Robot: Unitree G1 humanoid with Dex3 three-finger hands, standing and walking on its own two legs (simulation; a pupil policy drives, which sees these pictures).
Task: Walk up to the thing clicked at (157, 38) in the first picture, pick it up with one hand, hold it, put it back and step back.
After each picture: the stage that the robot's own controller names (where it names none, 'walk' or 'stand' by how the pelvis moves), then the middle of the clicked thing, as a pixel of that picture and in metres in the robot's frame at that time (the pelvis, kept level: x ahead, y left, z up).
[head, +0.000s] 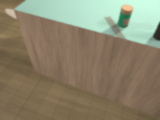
stand; out of the picture +0.72 -0.43 +0.05
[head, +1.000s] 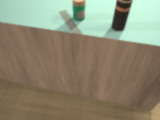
rise first; (123, 5) +0.70 -0.16 +0.08
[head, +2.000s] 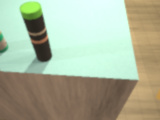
rise first; (38, 35) +0.51 +0.21 +0.07
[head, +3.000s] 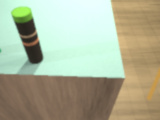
walk; (29, 38) +0.54 +0.23 +0.06
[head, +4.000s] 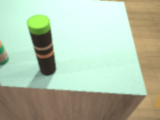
stand; (44, 49) +0.45 +0.16 +0.06
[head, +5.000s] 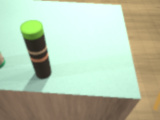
stand; (38, 53) +0.45 +0.18 +0.05
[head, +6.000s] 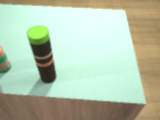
stand; (44, 58) +0.44 +0.16 +0.04
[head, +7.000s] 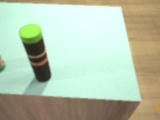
stand; (38, 57) +0.44 +0.18 +0.04
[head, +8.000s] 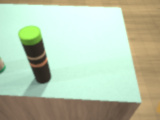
stand; (37, 58) +0.43 +0.18 +0.04
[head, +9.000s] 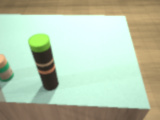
rise first; (45, 65) +0.42 +0.17 +0.05
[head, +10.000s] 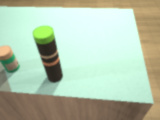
go down; (50, 57) +0.44 +0.17 +0.05
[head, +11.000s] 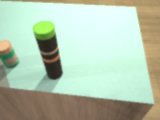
go down; (50, 54) +0.44 +0.16 +0.06
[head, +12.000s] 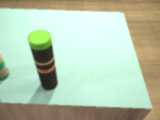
go down; (45, 63) +0.42 +0.14 +0.06
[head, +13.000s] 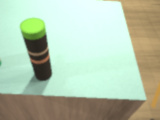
close in; (39, 54) +0.43 +0.15 +0.06
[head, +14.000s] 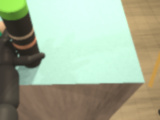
close; (24, 38) +0.45 +0.16 +0.10
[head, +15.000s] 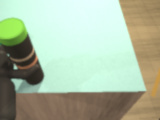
lift; (25, 57) +0.39 +0.17 +0.09
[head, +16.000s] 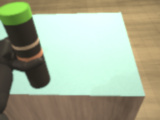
lift; (29, 51) +0.34 +0.16 +0.21
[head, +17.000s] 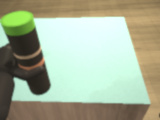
hold; (31, 59) +0.32 +0.15 +0.20
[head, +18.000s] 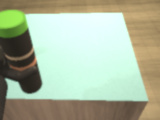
hold; (22, 59) +0.32 +0.17 +0.20
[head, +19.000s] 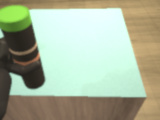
crouch; (26, 54) +0.34 +0.16 +0.19
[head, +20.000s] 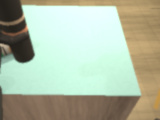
lower; (14, 27) +0.42 +0.20 +0.21
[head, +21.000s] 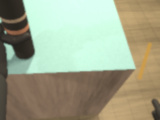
lower; (16, 24) +0.49 +0.16 +0.12
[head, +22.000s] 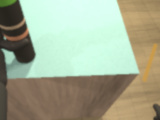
lower; (15, 29) +0.47 +0.17 +0.12
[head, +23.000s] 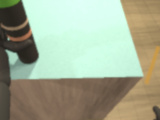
lower; (18, 30) +0.46 +0.17 +0.12
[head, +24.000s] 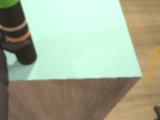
lower; (17, 31) +0.46 +0.17 +0.12
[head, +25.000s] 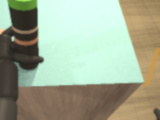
open; (26, 35) +0.45 +0.15 +0.11
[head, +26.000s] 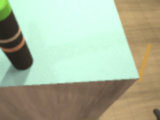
sink last; (10, 39) +0.43 +0.17 +0.11
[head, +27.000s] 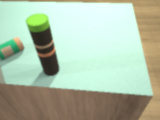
sink last; (45, 48) +0.45 +0.17 +0.10
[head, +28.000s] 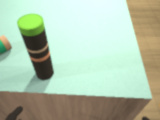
stand; (39, 51) +0.42 +0.16 +0.09
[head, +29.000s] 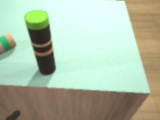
stand; (42, 46) +0.45 +0.15 +0.10
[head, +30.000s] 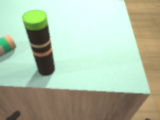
stand; (41, 47) +0.44 +0.16 +0.10
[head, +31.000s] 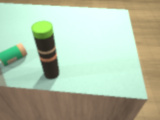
stand; (47, 53) +0.46 +0.16 +0.06
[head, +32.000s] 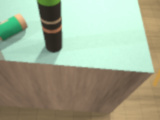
walk; (51, 23) +0.50 +0.12 +0.07
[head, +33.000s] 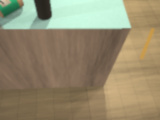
walk; out of the picture +0.68 +0.21 +0.07
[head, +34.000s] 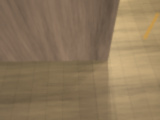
walk; out of the picture +1.01 +0.20 +0.07
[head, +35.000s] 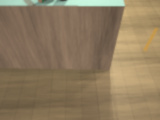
stand; out of the picture +1.05 +0.13 +0.06
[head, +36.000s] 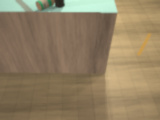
stand; out of the picture +1.08 +0.17 +0.04
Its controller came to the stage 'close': yes
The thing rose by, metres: 0.18
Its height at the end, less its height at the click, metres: +0.00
